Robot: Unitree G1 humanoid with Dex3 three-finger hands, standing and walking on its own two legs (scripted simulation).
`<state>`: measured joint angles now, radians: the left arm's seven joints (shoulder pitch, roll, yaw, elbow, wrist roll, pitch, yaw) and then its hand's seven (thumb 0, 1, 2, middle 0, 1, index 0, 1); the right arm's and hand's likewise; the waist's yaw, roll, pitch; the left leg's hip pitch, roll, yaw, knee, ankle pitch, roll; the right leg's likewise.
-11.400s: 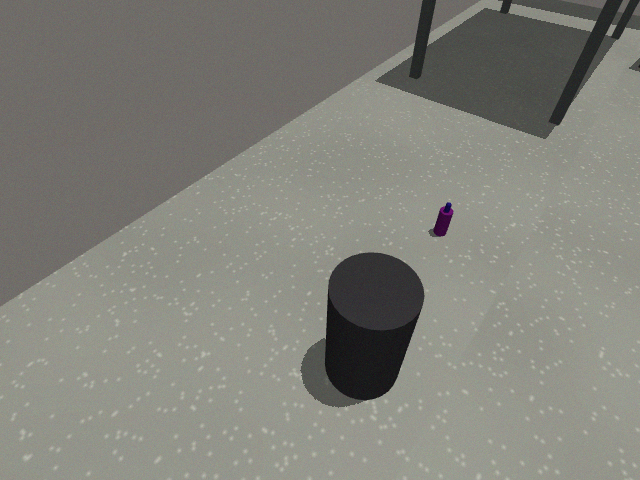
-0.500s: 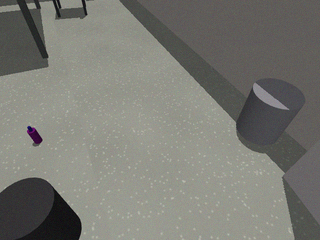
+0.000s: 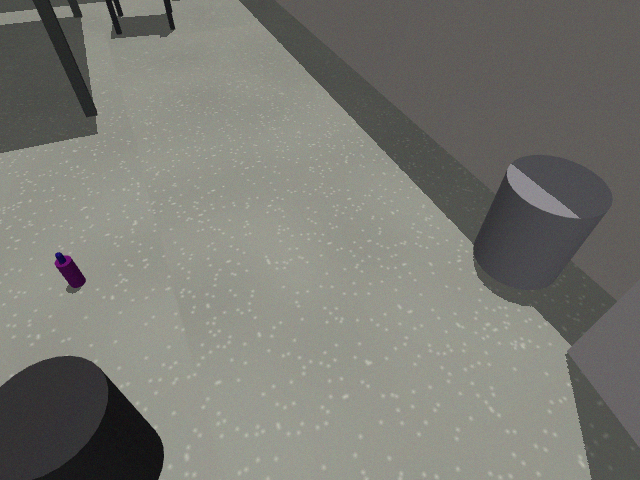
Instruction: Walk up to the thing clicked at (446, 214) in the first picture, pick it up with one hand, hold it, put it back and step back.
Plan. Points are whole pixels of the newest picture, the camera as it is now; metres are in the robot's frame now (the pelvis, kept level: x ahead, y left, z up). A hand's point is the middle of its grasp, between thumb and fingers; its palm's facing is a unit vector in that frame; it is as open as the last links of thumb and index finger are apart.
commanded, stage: stand
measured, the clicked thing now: (68, 268) +0.97 +0.93 -0.70
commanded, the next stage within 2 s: walk up in 0.66 s
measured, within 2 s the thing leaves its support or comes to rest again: neither
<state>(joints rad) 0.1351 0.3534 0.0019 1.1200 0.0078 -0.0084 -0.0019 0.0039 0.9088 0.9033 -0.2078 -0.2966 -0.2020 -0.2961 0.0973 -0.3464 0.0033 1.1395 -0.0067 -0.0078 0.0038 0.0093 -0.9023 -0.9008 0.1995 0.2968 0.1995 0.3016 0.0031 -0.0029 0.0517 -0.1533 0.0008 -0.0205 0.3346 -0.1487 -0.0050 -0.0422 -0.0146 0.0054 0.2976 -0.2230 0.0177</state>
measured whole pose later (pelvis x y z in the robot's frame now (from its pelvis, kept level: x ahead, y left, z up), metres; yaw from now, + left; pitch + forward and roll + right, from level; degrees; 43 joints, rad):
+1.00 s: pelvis +0.07 -0.04 -0.01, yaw -2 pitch -1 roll +1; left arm 0.33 0.41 0.08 1.02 0.03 -0.08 -0.04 0.00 0.91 0.90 -0.21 -0.30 -0.20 -0.30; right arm 0.23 -0.42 -0.09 1.05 -0.03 0.01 0.05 0.01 -0.90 -0.90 0.20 0.30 0.20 0.30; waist 0.05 0.03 0.01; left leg -0.37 -0.03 -0.08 0.92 -0.39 0.02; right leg -0.02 0.01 -0.05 0.37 -0.34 -0.03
